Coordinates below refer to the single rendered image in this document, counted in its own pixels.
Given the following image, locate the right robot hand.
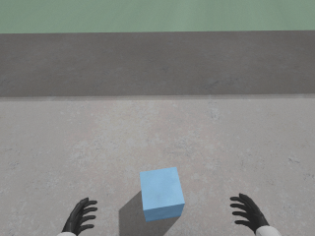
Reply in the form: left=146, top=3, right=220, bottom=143
left=229, top=193, right=270, bottom=235

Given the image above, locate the left robot hand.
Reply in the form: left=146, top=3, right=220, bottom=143
left=61, top=198, right=97, bottom=236

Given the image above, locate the robot right forearm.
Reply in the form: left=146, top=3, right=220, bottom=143
left=255, top=225, right=282, bottom=236

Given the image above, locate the carton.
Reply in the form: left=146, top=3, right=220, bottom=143
left=140, top=166, right=185, bottom=222

